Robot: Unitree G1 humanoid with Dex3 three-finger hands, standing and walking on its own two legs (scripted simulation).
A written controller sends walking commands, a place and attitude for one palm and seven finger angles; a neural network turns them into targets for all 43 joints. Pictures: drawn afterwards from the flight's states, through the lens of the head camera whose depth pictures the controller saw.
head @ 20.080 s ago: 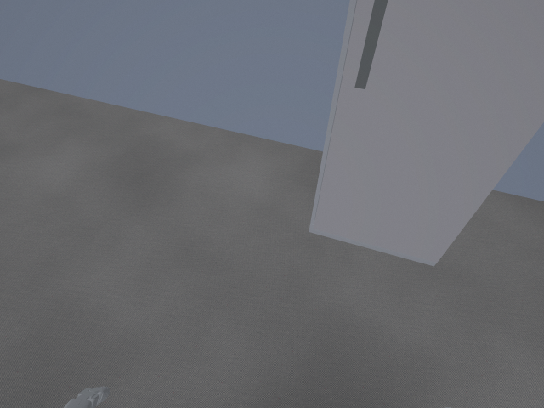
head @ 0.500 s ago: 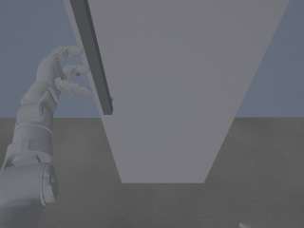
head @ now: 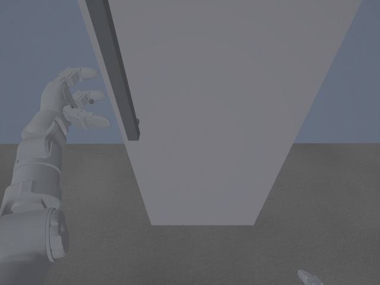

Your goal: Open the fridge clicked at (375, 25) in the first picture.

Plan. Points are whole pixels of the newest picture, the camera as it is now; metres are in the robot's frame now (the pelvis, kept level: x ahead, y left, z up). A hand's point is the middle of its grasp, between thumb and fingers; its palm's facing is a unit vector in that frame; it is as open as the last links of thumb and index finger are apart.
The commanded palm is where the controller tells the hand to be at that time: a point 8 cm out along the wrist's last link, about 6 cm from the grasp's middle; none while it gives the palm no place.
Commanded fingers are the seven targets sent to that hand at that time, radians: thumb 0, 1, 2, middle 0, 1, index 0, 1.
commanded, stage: move the hooked fingers beside the handle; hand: left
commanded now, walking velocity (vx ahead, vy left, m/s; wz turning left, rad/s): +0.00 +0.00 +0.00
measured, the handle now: (117, 58) +0.49 +0.16 +0.25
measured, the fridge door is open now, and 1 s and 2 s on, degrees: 0 0 0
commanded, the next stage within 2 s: feel for the door with the fingertips in 0.76 s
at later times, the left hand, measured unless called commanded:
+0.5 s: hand (83, 92) +0.42 +0.22 +0.21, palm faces +0.05 -1.00 +0.01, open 14.0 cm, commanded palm +0.40 +0.27 +0.20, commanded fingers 0.00 -0.50 0.30 -0.30 -1.20 -0.30 -1.20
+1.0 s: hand (91, 100) +0.42 +0.21 +0.20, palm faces +0.04 -1.00 -0.01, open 14.0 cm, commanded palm +0.39 +0.25 +0.20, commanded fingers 0.00 -0.50 0.30 -0.30 -1.20 -0.30 -1.20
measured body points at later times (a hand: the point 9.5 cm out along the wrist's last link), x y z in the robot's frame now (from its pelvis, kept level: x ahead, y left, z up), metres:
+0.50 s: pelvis +0.00 +0.00 +0.00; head +0.00 +0.00 +0.45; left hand +0.41 +0.27 +0.22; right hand +0.11 -0.26 -0.10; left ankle +0.02 +0.11 -0.74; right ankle -0.04 -0.09 -0.74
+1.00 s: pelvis +0.00 +0.01 +0.00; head +0.00 -0.01 +0.45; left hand +0.41 +0.26 +0.20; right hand +0.12 -0.25 -0.10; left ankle +0.02 +0.11 -0.74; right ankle -0.04 -0.09 -0.74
